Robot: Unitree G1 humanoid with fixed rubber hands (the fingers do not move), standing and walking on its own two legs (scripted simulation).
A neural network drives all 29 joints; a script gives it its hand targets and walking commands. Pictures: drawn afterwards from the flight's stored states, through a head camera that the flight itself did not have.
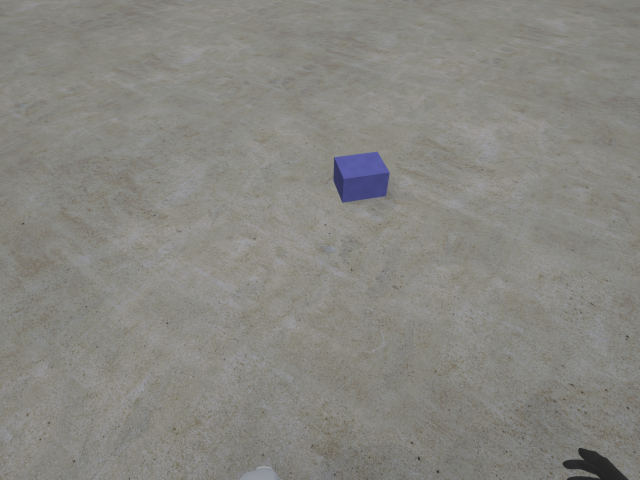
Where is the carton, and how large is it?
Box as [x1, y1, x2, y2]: [333, 152, 389, 202]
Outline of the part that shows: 377,152 334,157 333,180 342,202 385,195 389,172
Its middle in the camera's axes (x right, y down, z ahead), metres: +0.20 -0.30 +1.94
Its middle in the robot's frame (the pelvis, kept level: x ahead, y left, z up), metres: +1.61 -0.06 -0.70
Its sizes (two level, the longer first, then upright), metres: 0.225 0.180 0.144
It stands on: the floor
